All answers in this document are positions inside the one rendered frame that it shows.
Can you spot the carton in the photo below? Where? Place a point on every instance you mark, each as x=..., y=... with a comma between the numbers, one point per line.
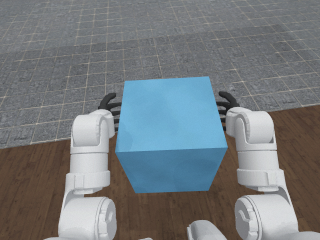
x=170, y=136

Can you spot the right robot forearm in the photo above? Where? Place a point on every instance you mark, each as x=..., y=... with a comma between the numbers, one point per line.
x=257, y=156

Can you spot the robot right hand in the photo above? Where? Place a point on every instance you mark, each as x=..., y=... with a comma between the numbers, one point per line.
x=228, y=105

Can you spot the robot left upper arm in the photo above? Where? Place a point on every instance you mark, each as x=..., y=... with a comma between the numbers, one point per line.
x=88, y=218

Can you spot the right robot thigh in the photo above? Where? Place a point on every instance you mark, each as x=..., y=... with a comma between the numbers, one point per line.
x=204, y=230

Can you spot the robot left hand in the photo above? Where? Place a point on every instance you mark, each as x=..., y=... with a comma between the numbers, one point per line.
x=105, y=106

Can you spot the robot right upper arm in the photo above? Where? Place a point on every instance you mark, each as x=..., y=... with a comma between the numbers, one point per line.
x=268, y=217

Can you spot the left robot forearm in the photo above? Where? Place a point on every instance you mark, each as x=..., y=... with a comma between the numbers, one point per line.
x=89, y=145

